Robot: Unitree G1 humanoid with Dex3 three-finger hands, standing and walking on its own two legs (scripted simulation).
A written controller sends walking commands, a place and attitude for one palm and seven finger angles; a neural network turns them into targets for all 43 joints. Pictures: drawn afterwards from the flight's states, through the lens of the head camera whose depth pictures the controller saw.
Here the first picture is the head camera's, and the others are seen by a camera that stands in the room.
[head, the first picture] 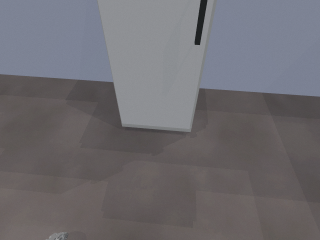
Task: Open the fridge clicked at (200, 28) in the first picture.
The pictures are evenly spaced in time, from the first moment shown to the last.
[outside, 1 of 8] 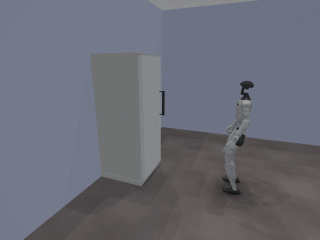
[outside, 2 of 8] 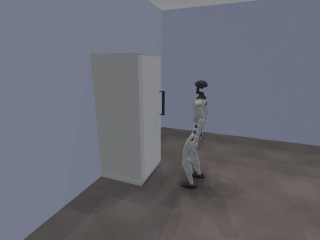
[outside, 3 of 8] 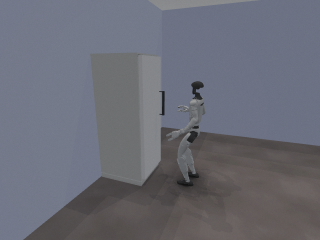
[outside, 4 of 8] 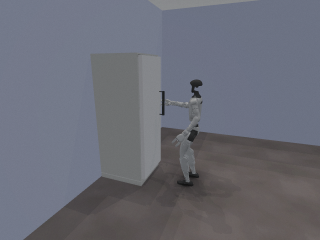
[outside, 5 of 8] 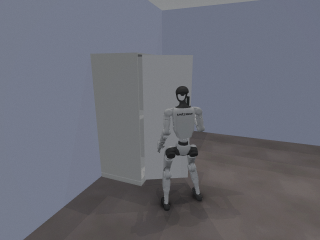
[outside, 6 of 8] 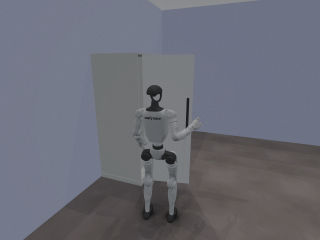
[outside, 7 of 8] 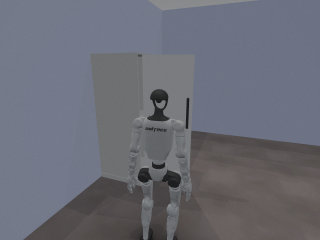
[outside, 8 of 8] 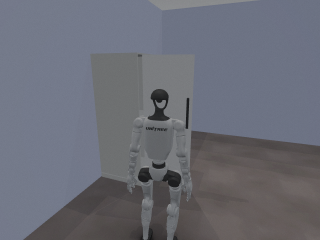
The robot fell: no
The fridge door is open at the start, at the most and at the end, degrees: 0 85 78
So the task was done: yes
